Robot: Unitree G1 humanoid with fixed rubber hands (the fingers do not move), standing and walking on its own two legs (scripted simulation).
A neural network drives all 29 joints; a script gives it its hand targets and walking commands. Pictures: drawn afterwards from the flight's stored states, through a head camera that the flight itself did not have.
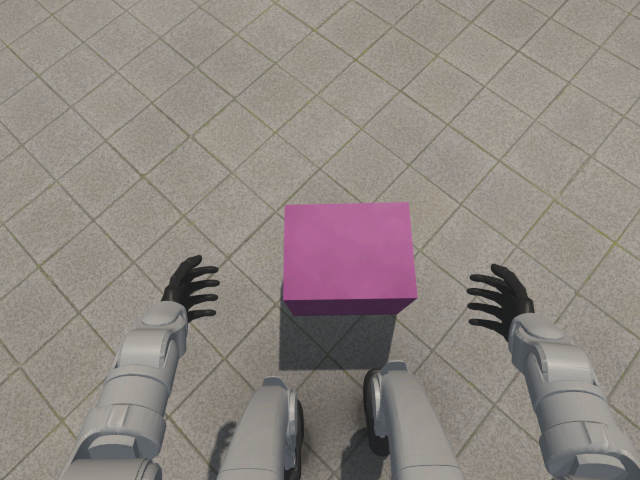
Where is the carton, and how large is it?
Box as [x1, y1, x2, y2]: [283, 202, 417, 315]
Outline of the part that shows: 408,202 285,205 283,300 294,315 397,313 417,297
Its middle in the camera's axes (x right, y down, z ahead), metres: +0.07 +0.06 +0.99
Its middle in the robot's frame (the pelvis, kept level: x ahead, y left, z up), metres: +0.49 -0.04 -0.55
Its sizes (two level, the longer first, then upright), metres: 0.288 0.223 0.266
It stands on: the floor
